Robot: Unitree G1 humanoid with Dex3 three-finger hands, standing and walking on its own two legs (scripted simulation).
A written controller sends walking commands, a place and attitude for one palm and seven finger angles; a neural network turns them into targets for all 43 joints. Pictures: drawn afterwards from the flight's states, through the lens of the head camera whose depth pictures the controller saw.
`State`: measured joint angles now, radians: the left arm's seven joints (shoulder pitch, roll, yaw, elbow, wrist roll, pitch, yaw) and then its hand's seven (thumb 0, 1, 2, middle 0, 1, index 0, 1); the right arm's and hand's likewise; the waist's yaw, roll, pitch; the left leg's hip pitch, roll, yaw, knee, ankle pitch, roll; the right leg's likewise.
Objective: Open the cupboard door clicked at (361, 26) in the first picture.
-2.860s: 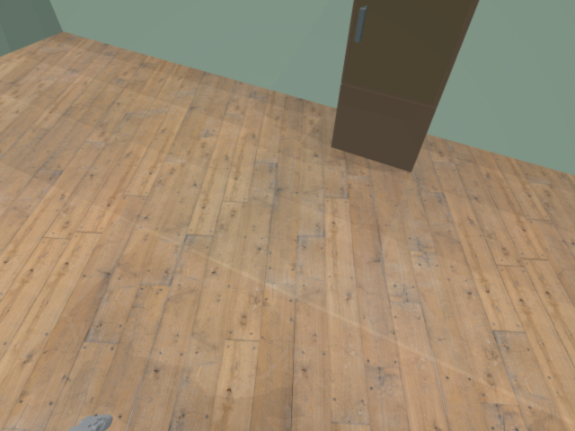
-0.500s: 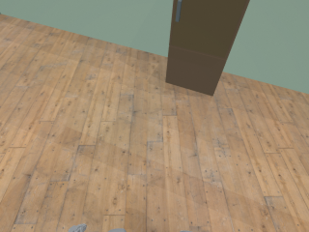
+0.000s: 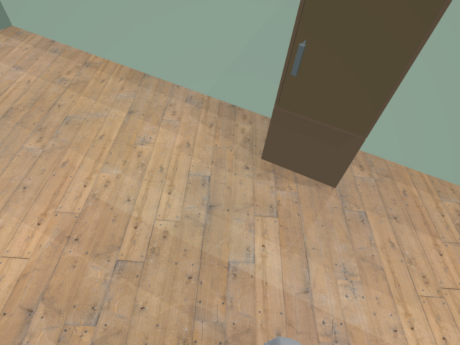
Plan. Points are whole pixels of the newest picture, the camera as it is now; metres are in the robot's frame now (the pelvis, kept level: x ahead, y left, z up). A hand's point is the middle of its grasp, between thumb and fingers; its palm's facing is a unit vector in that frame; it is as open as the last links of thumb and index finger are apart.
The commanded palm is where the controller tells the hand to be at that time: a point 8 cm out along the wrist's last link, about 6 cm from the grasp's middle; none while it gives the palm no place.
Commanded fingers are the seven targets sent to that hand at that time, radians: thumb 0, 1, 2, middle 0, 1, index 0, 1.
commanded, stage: walk to a spot facing it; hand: left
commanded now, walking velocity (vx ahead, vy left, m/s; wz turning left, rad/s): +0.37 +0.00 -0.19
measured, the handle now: (299, 58) +1.20 -0.21 -0.08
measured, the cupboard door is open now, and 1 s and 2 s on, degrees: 0 0 0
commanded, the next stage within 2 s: turn to face it in 0.52 s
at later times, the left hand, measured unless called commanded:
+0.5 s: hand (190, 262) +0.32 +0.11 -0.17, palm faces -0.03 -0.97 -0.24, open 7.2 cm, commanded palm none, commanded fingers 0.00 0.90 0.90 -0.20 -0.30 -0.20 -0.30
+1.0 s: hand (181, 264) +0.32 +0.13 -0.19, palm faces -0.02 -0.99 -0.12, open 7.3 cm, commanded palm none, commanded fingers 0.00 0.90 0.90 -0.20 -0.30 -0.20 -0.30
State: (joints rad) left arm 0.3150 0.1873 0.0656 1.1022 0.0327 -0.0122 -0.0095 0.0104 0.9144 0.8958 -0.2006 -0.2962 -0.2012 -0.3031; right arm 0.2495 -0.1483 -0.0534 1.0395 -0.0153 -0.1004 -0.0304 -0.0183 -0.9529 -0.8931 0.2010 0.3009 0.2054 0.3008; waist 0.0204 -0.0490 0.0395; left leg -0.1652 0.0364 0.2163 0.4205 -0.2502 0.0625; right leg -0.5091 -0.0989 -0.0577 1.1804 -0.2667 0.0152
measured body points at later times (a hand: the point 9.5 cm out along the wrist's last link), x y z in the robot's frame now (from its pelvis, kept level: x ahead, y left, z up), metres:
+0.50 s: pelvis +0.22 -0.07 -0.01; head +0.23 -0.09 +0.44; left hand +0.32 +0.16 -0.15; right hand +0.16 -0.28 -0.18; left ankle +0.19 +0.08 -0.64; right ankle +0.26 -0.14 -0.74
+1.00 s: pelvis +0.36 -0.03 -0.01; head +0.38 -0.01 +0.44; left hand +0.33 +0.18 -0.18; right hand +0.45 -0.25 -0.14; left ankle +0.43 +0.05 -0.74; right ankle +0.29 -0.15 -0.66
